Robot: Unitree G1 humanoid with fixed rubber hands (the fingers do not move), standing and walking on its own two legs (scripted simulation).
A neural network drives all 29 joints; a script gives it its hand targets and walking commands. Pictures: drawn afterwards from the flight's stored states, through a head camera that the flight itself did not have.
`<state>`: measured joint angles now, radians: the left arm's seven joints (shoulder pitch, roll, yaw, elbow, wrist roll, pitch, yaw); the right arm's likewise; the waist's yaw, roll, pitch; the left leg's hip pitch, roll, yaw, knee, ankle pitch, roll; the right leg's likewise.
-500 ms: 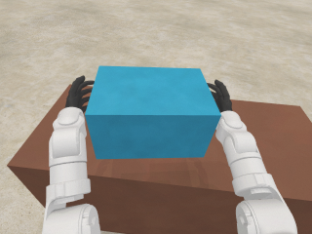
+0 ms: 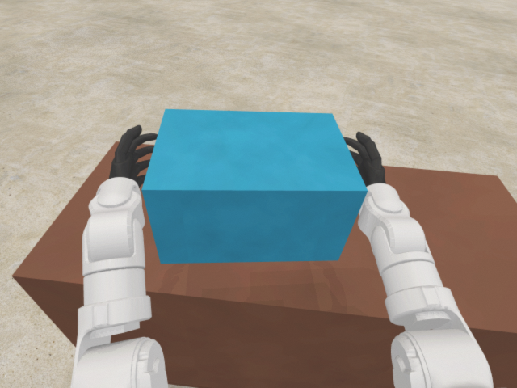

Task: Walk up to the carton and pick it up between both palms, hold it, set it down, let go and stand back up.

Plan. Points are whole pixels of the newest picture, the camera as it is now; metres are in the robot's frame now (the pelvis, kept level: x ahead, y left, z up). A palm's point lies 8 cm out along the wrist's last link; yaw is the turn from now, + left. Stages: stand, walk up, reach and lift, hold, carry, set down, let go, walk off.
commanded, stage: hold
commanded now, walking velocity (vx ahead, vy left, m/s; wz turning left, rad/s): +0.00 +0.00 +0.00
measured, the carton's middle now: (251, 184) +0.37 +0.01 +0.15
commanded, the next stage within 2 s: none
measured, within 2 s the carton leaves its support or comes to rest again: neither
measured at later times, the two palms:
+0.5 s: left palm (126, 181) +0.35 +0.19 +0.18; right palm (368, 184) +0.35 -0.17 +0.16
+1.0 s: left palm (126, 183) +0.35 +0.19 +0.17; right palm (368, 184) +0.35 -0.17 +0.16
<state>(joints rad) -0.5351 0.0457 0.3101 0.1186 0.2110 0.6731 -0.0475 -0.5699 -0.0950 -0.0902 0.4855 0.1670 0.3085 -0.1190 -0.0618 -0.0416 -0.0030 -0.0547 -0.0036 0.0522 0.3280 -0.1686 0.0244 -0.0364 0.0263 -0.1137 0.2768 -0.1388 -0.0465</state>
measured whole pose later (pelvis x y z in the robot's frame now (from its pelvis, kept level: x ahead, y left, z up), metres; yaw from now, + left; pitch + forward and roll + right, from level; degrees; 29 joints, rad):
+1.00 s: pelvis +0.00 +0.00 +0.00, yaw +0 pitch -6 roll +0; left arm -0.53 0.05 0.31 0.13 0.21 0.67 -0.05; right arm -0.57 -0.09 -0.09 0.49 0.17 0.31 -0.12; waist -0.06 -0.05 0.01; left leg -0.05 0.00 0.05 0.33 -0.17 0.02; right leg -0.03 0.03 -0.12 0.28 -0.14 -0.05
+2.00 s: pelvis -0.01 +0.00 +0.00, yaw +0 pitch -6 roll +0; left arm -0.54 0.04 0.31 0.10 0.21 0.69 -0.05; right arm -0.55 -0.08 -0.11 0.47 0.15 0.30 -0.11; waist -0.06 -0.05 0.01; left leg -0.06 -0.01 0.05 0.32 -0.15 0.03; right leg -0.04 0.02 -0.11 0.28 -0.13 -0.04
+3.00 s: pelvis +0.00 +0.00 +0.00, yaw +0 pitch -6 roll +0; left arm -0.51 0.04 0.30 0.08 0.21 0.68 -0.05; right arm -0.54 -0.10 -0.07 0.44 0.19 0.31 -0.13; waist -0.07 -0.04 0.01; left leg -0.04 -0.01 0.05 0.33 -0.17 0.02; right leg -0.02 0.03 -0.11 0.28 -0.14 -0.05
